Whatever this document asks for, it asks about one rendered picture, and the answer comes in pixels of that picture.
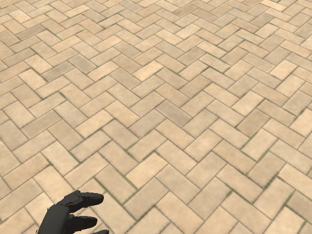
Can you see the left robot hand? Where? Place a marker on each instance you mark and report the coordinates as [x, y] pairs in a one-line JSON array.
[[59, 220]]

